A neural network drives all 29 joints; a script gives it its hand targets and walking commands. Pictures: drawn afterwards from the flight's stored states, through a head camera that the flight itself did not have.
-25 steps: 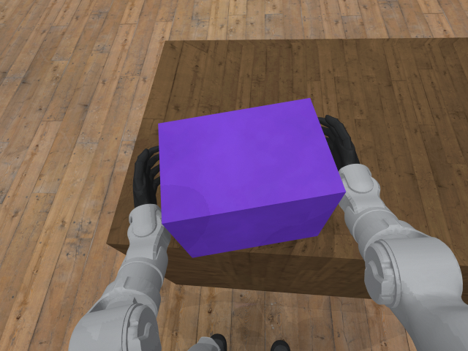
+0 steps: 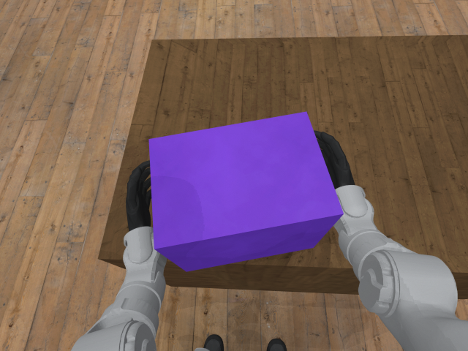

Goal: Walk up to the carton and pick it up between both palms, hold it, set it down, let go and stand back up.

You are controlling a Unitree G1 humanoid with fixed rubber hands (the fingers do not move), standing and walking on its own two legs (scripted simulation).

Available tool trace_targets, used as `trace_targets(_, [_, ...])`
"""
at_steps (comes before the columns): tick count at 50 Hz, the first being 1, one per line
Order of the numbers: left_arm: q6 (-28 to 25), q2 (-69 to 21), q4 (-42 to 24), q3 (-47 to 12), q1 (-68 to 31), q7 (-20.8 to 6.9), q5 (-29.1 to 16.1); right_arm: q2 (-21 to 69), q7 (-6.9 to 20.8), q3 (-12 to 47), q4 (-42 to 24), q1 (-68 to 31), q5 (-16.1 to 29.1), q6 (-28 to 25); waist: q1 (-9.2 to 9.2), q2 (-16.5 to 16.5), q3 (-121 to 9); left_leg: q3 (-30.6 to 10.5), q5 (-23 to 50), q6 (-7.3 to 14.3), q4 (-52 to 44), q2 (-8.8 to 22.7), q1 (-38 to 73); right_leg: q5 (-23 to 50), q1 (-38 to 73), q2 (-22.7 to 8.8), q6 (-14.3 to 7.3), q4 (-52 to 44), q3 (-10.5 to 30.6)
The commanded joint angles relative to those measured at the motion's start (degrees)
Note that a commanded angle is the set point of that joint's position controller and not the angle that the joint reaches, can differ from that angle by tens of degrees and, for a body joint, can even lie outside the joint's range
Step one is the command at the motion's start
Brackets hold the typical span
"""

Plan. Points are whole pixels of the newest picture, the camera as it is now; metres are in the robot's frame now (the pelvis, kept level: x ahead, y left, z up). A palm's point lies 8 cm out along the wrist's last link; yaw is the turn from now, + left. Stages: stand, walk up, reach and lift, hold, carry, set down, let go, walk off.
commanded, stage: reach and lift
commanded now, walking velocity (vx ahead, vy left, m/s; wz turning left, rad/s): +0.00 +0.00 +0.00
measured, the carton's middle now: (240, 199) +0.39 +0.04 -0.05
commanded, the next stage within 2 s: none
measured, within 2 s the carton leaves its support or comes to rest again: leaves its support in 1.50 s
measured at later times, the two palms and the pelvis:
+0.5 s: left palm (141, 215) +0.34 +0.21 -0.03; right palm (337, 175) +0.44 -0.13 -0.03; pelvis -0.01 +0.00 +0.00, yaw +0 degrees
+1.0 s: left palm (144, 220) +0.33 +0.20 -0.03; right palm (343, 183) +0.42 -0.14 -0.02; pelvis -0.03 +0.01 -0.01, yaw -1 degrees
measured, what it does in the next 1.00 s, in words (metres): stands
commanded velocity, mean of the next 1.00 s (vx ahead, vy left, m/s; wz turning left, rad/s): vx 0.00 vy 0.00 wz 0.00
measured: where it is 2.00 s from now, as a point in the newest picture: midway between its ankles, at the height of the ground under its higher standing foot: outside the picture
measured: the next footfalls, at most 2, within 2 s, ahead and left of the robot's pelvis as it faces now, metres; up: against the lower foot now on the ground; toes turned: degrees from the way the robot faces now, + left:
none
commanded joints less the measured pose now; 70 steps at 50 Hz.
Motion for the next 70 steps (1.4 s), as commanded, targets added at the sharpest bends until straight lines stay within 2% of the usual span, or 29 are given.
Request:
trace_targets(1, [1.7, -24.6, 4.2, -16.5, -16.2, -6.9, 7.3, 28.3, 6.2, 11.0, 5.0, -13.4, -8.4, 0.9, -0.33, -6.3, -27.9, 4.7, 23.5, 0.2, 0.3, -2.2, 8.4, 23.7, 27.6, -0.8, 3.1, 1.4, -0.5])
trace_targets(10, [1.5, -26.0, 5.3, -18.0, -15.5, -6.9, 6.4, 28.3, 5.7, 11.9, 5.3, -13.7, -8.2, -0.1, -0.88, -5.9, -28.9, 4.4, 24.9, -0.1, 0.3, -1.9, 9.8, 24.3, 25.7, -0.4, 2.6, 0.6, -0.7])
trace_targets(17, [1.3, -26.6, 6.2, -18.4, -16.7, -6.9, 6.4, 28.5, 5.5, 11.4, 5.3, -14.3, -9.0, -0.5, -1.36, -5.7, -29.8, 4.4, 23.2, -0.1, 0.3, -1.8, 9.6, 23.3, 25.2, -0.5, 2.3, 0.5, -0.7])
trace_targets(18, [1.3, -26.6, 6.3, -18.0, -16.9, -6.9, 6.5, 28.5, 5.5, 11.6, 5.1, -14.6, -9.0, -0.5, -0.96, -6.0, -30.2, 4.5, 22.4, 0.1, 0.4, -1.9, 9.1, 22.6, 25.0, -0.5, 2.4, 0.6, -0.6])
trace_targets(23, [1.0, -26.8, 6.6, -18.0, -18.5, -7.0, 6.2, 28.8, 5.0, 11.3, 5.8, -15.5, -9.9, -0.9, -1.72, -7.0, -31.1, 4.8, 21.8, 0.5, 0.4, -2.0, 8.0, 24.1, 26.2, -0.6, 2.8, 1.1, -0.5])
trace_targets(28, [-0.9, -28.2, 5.3, -18.6, -20.9, -6.8, 6.0, 29.3, 4.8, 11.1, 4.8, -18.2, -11.3, -4.0, -1.88, -7.0, -34.8, 4.7, 23.2, 0.1, 1.4, -1.7, 8.8, 26.8, 25.5, -0.2, 2.9, 2.4, -1.3])
trace_targets(35, [-3.5, -30.1, 7.0, -17.4, -21.6, -7.4, 7.2, 29.5, 3.2, 12.2, 3.6, -21.9, -13.7, -10.4, -1.99, -8.8, -39.7, 4.9, 24.6, 0.1, 2.0, -1.8, 5.9, 39.0, 30.0, -0.6, 4.1, 5.0, -1.7])
trace_targets(41, [-3.2, -31.5, 5.9, -18.5, -21.4, -7.4, 7.0, 27.5, 3.1, 12.1, 4.3, -22.9, -14.4, -12.5, -2.1, -8.4, -41.4, 4.6, 25.1, -0.3, 1.7, -1.4, 8.9, 36.9, 26.8, 0.3, 3.5, 3.9, -2.5])
trace_targets(51, [-0.8, -32.0, 6.6, -19.9, -22.8, -6.8, 5.8, 25.4, 3.9, 12.8, 3.0, -25.5, -12.9, -10.9, -0.95, -7.8, -41.9, 4.5, 20.1, 0.3, 1.6, -1.4, 11.3, 25.2, 20.8, 0.6, 2.6, 2.1, -2.5])
trace_targets(54, [0.2, -31.4, 6.9, -20.3, -21.8, -6.5, 4.8, 24.9, 4.3, 14.0, 2.2, -25.2, -11.9, -9.5, -0.2, -8.8, -42.7, 4.2, 20.0, 0.9, 2.3, -1.3, 12.8, 22.9, 19.0, 1.0, 2.5, 2.1, -2.9])
trace_targets(55, [0.4, -30.8, 7.0, -20.3, -21.8, -6.4, 4.2, 25.1, 4.3, 14.6, 1.3, -25.7, -11.5, -9.0, -0.09, -9.7, -43.7, 4.3, 19.7, 1.2, 2.8, -1.4, 11.8, 23.1, 19.5, 1.1, 2.7, 2.5, -2.7])
trace_targets(57, [0.9, -31.0, 6.3, -21.8, -22.4, -6.1, 3.0, 25.5, 4.4, 15.9, 0.9, -25.5, -10.3, -7.8, -0.48, -9.0, -44.1, 4.0, 19.6, 1.1, 3.4, -1.5, 11.1, 24.2, 20.3, 1.2, 2.8, 3.5, -2.6])
trace_targets(59, [1.4, -30.9, 5.6, -23.0, -23.4, -6.0, 1.9, 26.0, 4.5, 16.7, 0.3, -25.1, -9.3, -6.5, -0.7, -8.5, -44.2, 3.9, 18.4, 1.1, 3.7, -1.7, 11.6, 22.3, 19.7, 1.1, 2.9, 3.7, -2.3])
trace_targets(62, [1.7, -30.3, 5.3, -24.2, -24.5, -5.9, 0.0, 26.8, 4.6, 18.4, -1.5, -25.3, -8.3, -5.0, -0.81, -9.6, -45.3, 3.5, 17.3, 1.6, 4.9, -1.9, 10.2, 22.4, 20.5, 1.2, 3.4, 4.9, -1.9])
trace_targets(63, [1.6, -30.5, 5.0, -25.0, -25.6, -5.9, -0.6, 27.4, 4.6, 18.8, -1.4, -25.3, -8.0, -4.5, -1.37, -9.1, -45.5, 3.3, 17.4, 1.4, 5.0, -2.0, 10.3, 22.8, 20.9, 1.1, 3.4, 5.3, -1.7])
trace_targets(66, [1.9, -31.1, 4.2, -27.1, -26.5, -5.7, -2.0, 28.6, 4.7, 21.1, -3.2, -25.4, -5.8, -3.2, -1.29, -7.2, -46.1, 2.6, 18.5, 1.0, 6.1, -1.9, 12.0, 22.9, 19.9, 1.5, 3.3, 6.0, -1.7])
trace_targets(70, [1.9, -32.1, 2.6, -30.7, -27.4, -5.8, -5.0, 31.6, 4.5, 25.8, -9.2, -25.3, -2.2, -1.5, -1.82, -7.5, -47.9, 1.5, 20.6, 1.0, 7.6, -2.3, 12.7, 27.0, 22.6, 1.9, 4.3, 7.7, -1.4])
